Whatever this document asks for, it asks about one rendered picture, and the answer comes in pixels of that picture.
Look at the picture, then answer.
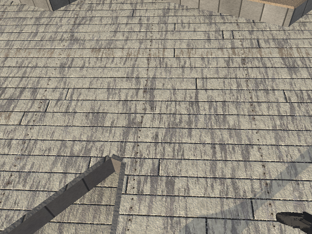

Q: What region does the robot right hand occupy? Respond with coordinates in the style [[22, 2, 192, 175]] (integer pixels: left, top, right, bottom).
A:
[[276, 212, 312, 234]]

